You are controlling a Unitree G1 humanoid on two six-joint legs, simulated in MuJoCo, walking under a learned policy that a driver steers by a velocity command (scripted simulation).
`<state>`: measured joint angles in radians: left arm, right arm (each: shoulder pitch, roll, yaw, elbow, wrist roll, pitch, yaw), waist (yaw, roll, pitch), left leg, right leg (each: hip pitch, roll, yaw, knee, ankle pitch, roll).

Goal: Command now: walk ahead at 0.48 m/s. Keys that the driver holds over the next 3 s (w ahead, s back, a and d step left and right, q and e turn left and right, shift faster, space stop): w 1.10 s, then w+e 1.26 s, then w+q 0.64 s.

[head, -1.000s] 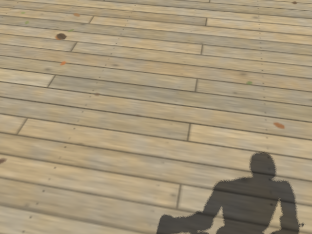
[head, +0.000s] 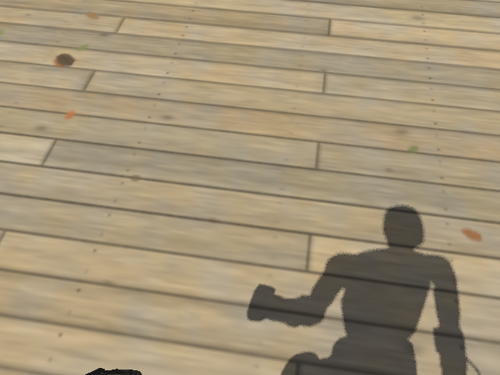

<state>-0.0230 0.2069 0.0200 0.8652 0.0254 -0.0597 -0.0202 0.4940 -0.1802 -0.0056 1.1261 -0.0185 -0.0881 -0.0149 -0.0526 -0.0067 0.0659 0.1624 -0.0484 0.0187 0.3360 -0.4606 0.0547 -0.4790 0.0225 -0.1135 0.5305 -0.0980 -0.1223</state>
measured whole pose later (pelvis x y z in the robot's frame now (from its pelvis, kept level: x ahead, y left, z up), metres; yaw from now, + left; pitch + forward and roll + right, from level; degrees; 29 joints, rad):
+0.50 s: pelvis +0.28 +0.00 +0.01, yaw +0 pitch +1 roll -1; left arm 0.47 0.18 0.02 1.08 0.02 -0.09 0.01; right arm -0.01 -0.19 -0.02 0.89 -0.02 -0.05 0.03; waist 0.08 0.02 0.06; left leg -0.54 0.04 0.08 0.57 -0.08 0.07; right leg 0.13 0.08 -0.07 0.20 -0.34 -0.07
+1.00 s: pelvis +0.56 +0.02 +0.02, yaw -1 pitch +1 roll +2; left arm 0.03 0.19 0.03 0.89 0.02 -0.03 -0.03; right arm 0.46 -0.17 -0.03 1.08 -0.02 -0.10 -0.01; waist -0.06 -0.03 0.05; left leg 0.09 -0.09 0.08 0.17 -0.28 0.07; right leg -0.59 -0.08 -0.06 0.64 -0.04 -0.05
